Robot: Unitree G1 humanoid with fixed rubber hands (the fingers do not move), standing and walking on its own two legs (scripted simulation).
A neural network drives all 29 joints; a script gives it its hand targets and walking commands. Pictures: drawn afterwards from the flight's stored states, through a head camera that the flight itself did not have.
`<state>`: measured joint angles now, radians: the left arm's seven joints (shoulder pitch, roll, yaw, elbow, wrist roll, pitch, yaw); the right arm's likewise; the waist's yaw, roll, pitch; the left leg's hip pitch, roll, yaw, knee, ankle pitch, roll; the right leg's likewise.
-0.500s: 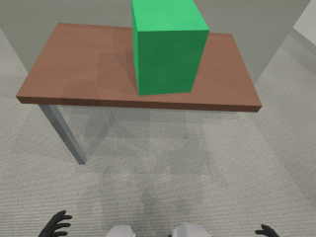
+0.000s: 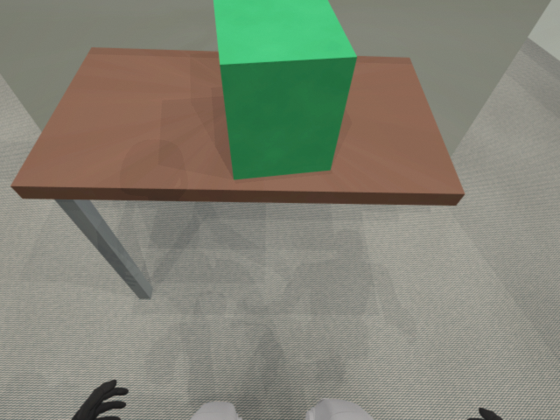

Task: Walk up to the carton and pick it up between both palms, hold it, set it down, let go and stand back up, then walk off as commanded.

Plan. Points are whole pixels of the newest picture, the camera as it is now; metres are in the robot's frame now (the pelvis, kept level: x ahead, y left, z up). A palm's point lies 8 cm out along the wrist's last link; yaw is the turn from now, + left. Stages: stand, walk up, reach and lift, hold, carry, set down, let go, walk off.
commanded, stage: walk up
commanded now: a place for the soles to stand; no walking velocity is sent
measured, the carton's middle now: (276, 90) +0.65 +0.03 +0.07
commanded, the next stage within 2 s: none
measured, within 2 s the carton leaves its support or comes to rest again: neither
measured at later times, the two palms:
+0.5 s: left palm (47, 373) +0.18 +0.36 -0.10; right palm (447, 369) +0.19 -0.25 -0.09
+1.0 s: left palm (87, 311) +0.26 +0.31 -0.06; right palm (456, 345) +0.23 -0.28 -0.12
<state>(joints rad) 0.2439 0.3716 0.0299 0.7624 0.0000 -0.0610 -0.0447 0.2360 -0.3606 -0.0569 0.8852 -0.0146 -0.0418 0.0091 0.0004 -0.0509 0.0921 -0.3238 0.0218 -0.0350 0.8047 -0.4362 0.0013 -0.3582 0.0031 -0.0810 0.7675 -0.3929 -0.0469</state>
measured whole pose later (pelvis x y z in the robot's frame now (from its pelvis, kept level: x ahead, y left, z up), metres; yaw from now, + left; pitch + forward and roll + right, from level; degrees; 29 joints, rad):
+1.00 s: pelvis +0.18 +0.01 +0.01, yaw +1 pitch -4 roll +3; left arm 0.28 0.37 0.03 0.76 0.00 -0.06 0.01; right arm 0.30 -0.37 -0.03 0.86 -0.01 -0.02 0.00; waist 0.00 0.02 0.11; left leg -0.30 -0.05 -0.06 0.90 -0.47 0.03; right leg -0.37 -0.02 -0.06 0.74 -0.31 -0.07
